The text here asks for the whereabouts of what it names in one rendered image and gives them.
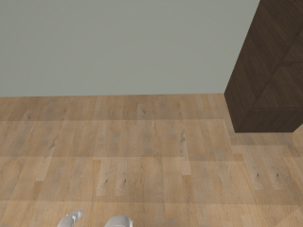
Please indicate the left robot hand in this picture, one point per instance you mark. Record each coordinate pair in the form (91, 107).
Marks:
(71, 218)

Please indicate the cupboard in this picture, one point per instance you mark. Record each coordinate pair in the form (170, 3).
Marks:
(265, 91)

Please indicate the robot left thigh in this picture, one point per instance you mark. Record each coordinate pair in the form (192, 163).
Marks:
(119, 221)

